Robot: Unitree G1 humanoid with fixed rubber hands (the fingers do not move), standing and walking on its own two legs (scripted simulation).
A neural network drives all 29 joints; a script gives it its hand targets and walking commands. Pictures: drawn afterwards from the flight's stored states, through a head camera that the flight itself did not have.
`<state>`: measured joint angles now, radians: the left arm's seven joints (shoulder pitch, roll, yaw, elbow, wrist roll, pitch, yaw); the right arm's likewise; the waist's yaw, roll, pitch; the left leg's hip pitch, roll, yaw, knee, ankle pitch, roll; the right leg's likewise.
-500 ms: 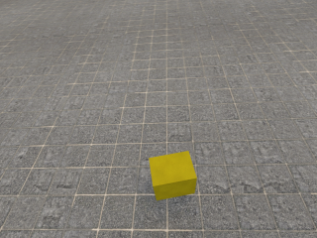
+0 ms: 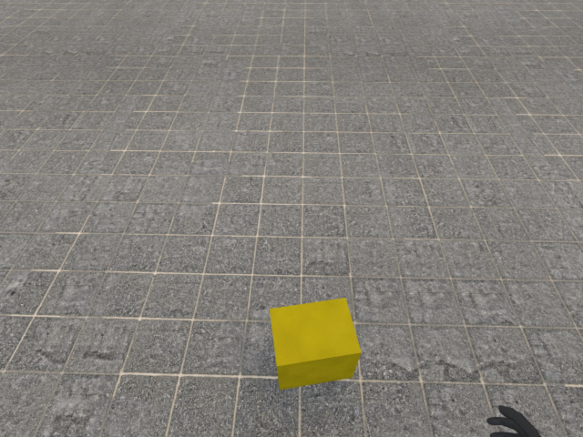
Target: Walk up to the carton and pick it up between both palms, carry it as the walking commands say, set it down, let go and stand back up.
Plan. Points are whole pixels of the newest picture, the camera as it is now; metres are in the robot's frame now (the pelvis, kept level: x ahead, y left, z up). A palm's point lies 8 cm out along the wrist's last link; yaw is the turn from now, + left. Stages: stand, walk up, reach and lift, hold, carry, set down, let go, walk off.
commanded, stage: walk up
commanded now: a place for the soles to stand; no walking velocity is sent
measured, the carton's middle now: (312, 344) +0.52 -0.03 -0.65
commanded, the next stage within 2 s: none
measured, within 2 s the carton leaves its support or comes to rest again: neither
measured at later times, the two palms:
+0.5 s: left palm out of the picture +0.12 +0.31 -0.08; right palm out of the picture +0.09 -0.31 -0.10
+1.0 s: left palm out of the picture +0.16 +0.24 -0.08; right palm out of the picture +0.12 -0.42 -0.10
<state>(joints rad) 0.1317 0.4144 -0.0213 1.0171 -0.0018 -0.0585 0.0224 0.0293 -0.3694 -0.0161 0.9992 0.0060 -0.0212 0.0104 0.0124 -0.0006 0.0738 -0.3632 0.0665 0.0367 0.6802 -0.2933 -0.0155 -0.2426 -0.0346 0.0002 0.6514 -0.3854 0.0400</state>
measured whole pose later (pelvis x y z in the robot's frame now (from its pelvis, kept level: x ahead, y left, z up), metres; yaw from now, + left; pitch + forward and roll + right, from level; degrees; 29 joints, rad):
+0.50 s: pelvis +0.01 +0.00 +0.02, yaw -1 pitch -2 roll +0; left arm 0.04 0.39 -0.01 1.14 0.01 -0.03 0.00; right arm 0.04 -0.37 -0.01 1.15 0.00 0.00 0.02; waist -0.02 0.02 0.06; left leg -0.20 0.06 0.06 0.41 -0.17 -0.02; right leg -0.09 -0.04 0.01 0.38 -0.26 0.03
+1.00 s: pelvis +0.08 -0.09 +0.01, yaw +2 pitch -4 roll +0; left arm 0.17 0.41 0.06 0.91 0.02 -0.02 -0.03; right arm 0.30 -0.46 -0.05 0.96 -0.01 -0.03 0.00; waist 0.00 0.04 0.12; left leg -0.37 0.03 0.01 0.73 -0.34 0.01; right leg -0.20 -0.01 -0.10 0.59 -0.32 -0.03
